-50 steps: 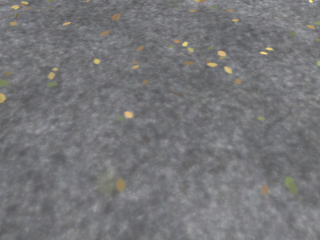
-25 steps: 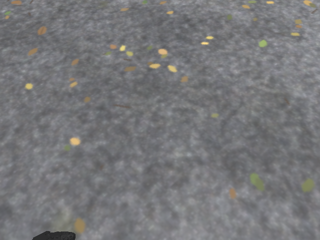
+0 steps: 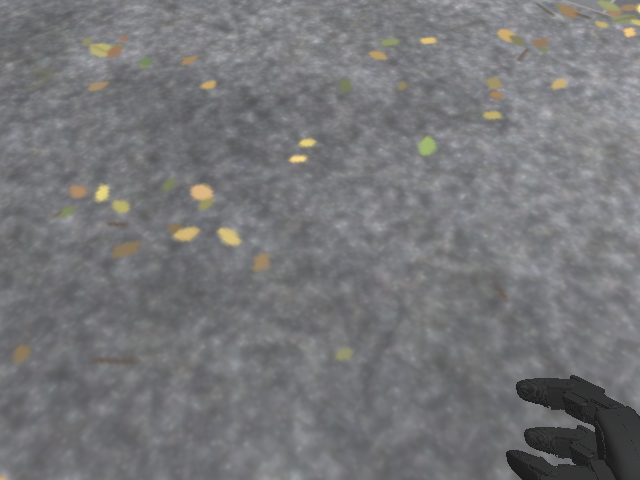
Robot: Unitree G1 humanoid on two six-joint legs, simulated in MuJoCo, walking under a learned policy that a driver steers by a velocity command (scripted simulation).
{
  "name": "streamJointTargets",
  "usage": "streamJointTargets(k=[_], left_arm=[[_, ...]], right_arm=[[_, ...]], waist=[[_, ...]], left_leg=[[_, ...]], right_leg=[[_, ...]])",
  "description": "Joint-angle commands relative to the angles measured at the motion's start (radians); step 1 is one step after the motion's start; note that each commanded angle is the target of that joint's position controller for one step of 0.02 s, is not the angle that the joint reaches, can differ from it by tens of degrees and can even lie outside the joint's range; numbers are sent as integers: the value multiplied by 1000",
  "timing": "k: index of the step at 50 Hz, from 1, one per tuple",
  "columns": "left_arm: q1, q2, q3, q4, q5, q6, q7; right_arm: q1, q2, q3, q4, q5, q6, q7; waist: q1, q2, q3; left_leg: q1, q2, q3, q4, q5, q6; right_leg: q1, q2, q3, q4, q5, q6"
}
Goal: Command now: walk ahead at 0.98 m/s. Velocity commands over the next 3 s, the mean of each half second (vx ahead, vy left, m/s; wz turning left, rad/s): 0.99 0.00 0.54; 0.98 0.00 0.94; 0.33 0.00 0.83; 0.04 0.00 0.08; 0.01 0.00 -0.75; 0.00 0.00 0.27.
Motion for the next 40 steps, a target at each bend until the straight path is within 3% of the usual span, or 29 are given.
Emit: streamJointTargets(k=[1, 2, 3, 4, 5, 6, 9, 12, 14, 17, 18, 19, 20, 21, 22, 23, 24, 25, 26, 27, 29, 30, 33, 35, 36, 38, 39, 40], left_arm=[[27, -30, -10, -117, -27, -15, -2], [-31, 41, -19, -110, 2, -32, -5], [-164, 63, -17, -140, 7, -34, -7], [-257, 75, -23, -161, 26, -38, -11], [-315, 63, -29, -189, 39, -35, -16], [-332, 41, -38, -218, 55, -24, -21], [-371, 11, -63, -262, 70, -7, -30], [-560, -5, -91, -344, 37, -12, -50], [-601, -10, -95, -353, 15, -11, -54], [-605, 36, -79, -353, 17, -13, -32], [-564, 58, -67, -342, 18, -16, -22], [-461, 84, -51, -311, 21, -21, -9], [-307, 122, -30, -277, 27, -27, 7], [-89, 208, 3, -259, 47, -27, 32], [-90, 260, 16, -252, 70, -17, 31], [-159, 196, 20, -249, 45, -5, 29], [-221, 107, 1, -250, 35, -7, 23], [-236, 67, -8, -230, 36, -10, 15], [-224, 49, -13, -207, 36, -14, 14], [-205, 35, -16, -179, 27, -23, 12], [-176, 2, -22, -134, 2, -40, 0], [-172, -1, -23, -122, -2, -46, -4], [-224, 23, -19, -103, 0, -58, -1], [-215, 56, -14, -86, 0, -60, 3], [-187, 73, -12, -73, 1, -59, 5], [-137, 135, -1, -69, 4, -50, 14], [-130, 170, 8, -73, 6, -37, 23], [-147, 204, 17, -80, 12, -19, 31]], right_arm=[[585, -332, -126, 116, -40, 0, -37], [529, -242, -118, 116, -2, 9, -7], [415, -201, -112, 110, 1, 1, 3], [403, -156, -106, 125, 6, -3, 11], [428, -127, -97, 152, 4, -6, 10], [449, -97, -85, 184, 6, -9, 6], [483, -135, -91, 213, 19, -26, 1], [449, -167, -105, 188, 15, -29, -3], [456, -197, -117, 183, 28, -32, 9], [517, -218, -125, 197, 40, -25, 12], [532, -231, -128, 204, 37, -21, 8], [537, -249, -132, 210, 34, -19, 9], [514, -258, -135, 204, 35, -22, 13], [483, -173, -113, 172, 38, -34, 12], [578, -49, -77, 129, 79, -26, 2], [499, -118, -80, 129, 49, -7, -6], [403, -144, -89, 126, 27, 5, 1], [354, -133, -88, 120, 15, 12, 14], [326, -114, -87, 113, 5, 23, 27], [320, -91, -83, 98, -3, 39, 39], [248, -55, -71, 53, -7, 63, 52], [210, -52, -66, 28, -10, 69, 59], [112, -65, -51, -38, -10, 67, 79], [37, -76, -41, -62, -9, 66, 96], [4, -76, -37, -66, -9, 65, 101], [25, -100, -39, -52, -7, 62, 98], [85, -124, -46, -34, -6, 60, 92], [210, -156, -59, -1, -6, 57, 83]], waist=[[-200, 351, -388], [-219, 249, -361], [-177, 136, -175], [-175, 4, -120], [-155, -24, -61], [-116, -9, -23], [-72, 38, 32], [-94, 49, 89], [-121, 63, 68], [-142, 52, 23], [-125, 45, -20], [-74, 20, -93], [6, 17, -179], [94, -68, -320], [15, -303, -449], [3, -224, -324], [1, -117, -182], [-15, -51, -105], [-32, -52, -59], [-56, -98, -31], [-79, -101, 5], [-87, -95, 11], [-129, -88, 55], [-124, -41, 99], [-114, -21, 112], [-135, -43, 64], [-175, -72, 17], [-249, -89, -56]], left_leg=[[1054, 389, -696, 15, -417, 282], [983, 360, -1001, -212, -526, 298], [818, 317, -844, -244, -490, 285], [694, 279, -739, -247, -393, 261], [591, 235, -655, -255, -303, 237], [497, 187, -601, -273, -260, 221], [376, 158, -542, -321, -167, 238], [150, 101, -445, -414, -115, 200], [85, 90, -420, -435, 6, 162], [271, 109, -430, -310, 202, 117], [327, 106, -424, -207, 329, 98], [346, 74, -393, -32, 440, 76], [247, 34, -369, 196, 390, 56], [104, -10, -295, 509, 95, 49], [-149, -71, -188, 800, -450, 28], [-263, 16, -146, 873, -333, 43], [-281, 57, -129, 843, -252, 43], [-260, 87, -126, 805, -218, 36], [-241, 107, -125, 783, -216, 32], [-232, 123, -123, 770, -223, 25], [-283, 147, -110, 759, -207, 23], [-304, 150, -97, 754, -172, 22], [-252, 145, -54, 595, -5, 26], [-140, 117, 34, 401, 86, 48], [-79, 87, 89, 329, 99, 67], [46, 6, 156, 264, 72, 101], [119, -30, 167, 252, 27, 115], [260, -59, 155, 246, -20, 134]], right_leg=[[-773, 4, -100, 1103, 150, 111], [-899, -7, -99, 1100, 51, 75], [-948, -90, -93, 1053, 166, 71], [-915, -119, -104, 985, 196, 72], [-899, -144, -110, 921, 191, 82], [-872, -159, -116, 855, 173, 103], [-884, -208, -146, 676, 107, 150], [-706, -206, -213, 361, 319, 186], [-517, -171, -242, 255, 494, 191], [-481, -149, -231, 139, 494, 181], [-422, -125, -236, 104, 422, 171], [-296, -103, -247, 76, 358, 156], [-90, -162, -206, 97, 308, 135], [127, -402, 31, 70, -41, 95], [285, -667, 528, -98, -318, -2], [156, -616, 581, -162, -410, -12], [27, -560, 386, -155, -256, 10], [-77, -517, 235, -161, -44, 21], [-147, -475, 119, -177, 90, 40], [-195, -461, 46, -189, 166, 49], [-214, -448, -77, -214, 329, 70], [-218, -445, -135, -227, 414, 74], [-297, -391, -335, -282, 574, 103], [-338, -353, -443, -328, 650, 125], [-329, -340, -484, -322, 781, 133], [-239, -352, -513, -202, 1234, 148], [-196, -370, -512, -89, 1414, 154], [-195, -391, -503, 96, 1515, 152]])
